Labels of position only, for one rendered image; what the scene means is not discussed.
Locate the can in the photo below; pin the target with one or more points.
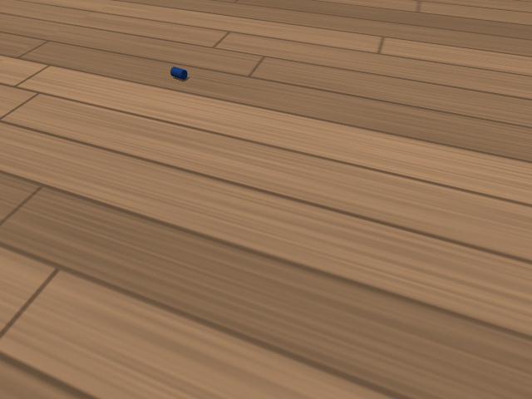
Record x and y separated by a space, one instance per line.
179 73

